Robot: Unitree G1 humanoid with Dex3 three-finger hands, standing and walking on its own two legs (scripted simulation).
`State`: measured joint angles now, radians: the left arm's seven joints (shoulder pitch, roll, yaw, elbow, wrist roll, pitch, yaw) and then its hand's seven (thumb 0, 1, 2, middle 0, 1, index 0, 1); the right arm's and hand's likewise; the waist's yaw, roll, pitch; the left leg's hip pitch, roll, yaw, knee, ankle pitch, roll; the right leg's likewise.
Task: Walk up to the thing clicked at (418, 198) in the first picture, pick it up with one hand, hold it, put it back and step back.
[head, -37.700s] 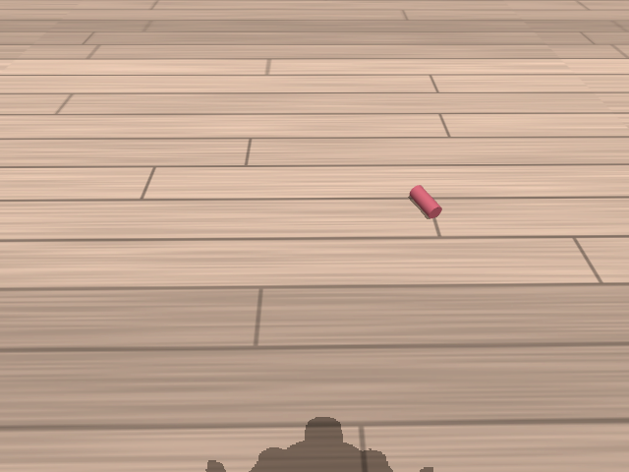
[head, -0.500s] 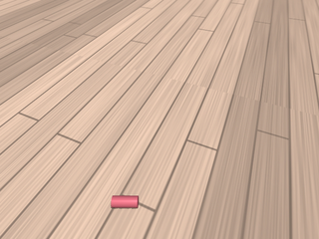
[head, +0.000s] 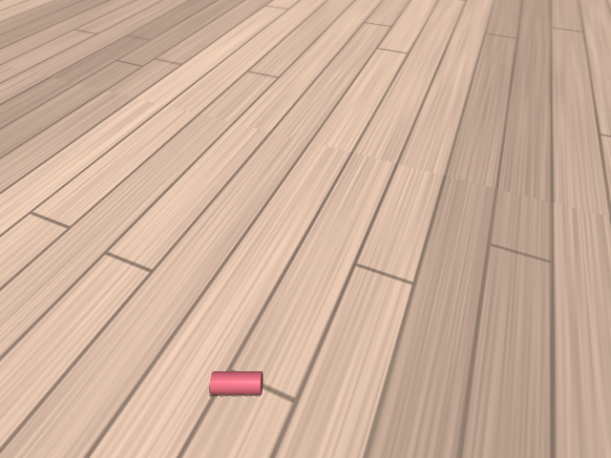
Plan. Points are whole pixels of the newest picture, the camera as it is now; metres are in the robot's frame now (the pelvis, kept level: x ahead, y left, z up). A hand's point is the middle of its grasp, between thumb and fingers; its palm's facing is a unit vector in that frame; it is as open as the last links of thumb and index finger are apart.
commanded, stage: stand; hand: left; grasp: from above
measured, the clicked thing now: (237, 382) +0.47 +0.25 -0.75
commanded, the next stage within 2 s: step back in 0.10 s
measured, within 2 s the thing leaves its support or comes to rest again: neither
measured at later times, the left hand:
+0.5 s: hand out of the picture +0.09 +0.31 -0.18, palm faces -0.01 -0.93 -0.37, open 7.4 cm
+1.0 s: hand out of the picture -0.03 +0.28 -0.15, palm faces -0.06 -0.91 -0.42, open 7.4 cm
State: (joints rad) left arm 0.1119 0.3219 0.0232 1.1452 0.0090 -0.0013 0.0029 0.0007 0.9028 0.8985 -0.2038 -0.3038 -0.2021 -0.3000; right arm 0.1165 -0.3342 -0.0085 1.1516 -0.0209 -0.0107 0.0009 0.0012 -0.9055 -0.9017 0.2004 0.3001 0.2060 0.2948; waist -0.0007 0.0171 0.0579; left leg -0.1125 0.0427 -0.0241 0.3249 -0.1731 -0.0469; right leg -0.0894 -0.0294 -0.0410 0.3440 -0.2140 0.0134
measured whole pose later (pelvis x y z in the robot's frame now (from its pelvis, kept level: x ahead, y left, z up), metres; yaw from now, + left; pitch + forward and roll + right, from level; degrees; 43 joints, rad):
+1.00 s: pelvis -0.15 +0.03 -0.01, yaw -4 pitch -1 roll +2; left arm 0.15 0.33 0.08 0.84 0.03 0.04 0.01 0.00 0.90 0.90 -0.21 -0.30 -0.20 -0.30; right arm 0.13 -0.40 -0.04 0.89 0.00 0.05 -0.02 0.00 -0.90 -0.90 0.20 0.30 0.21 0.29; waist 0.01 0.03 0.16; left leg -0.44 -0.13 -0.15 1.16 -0.48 -0.02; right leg -0.30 0.01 0.04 0.57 -0.25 -0.03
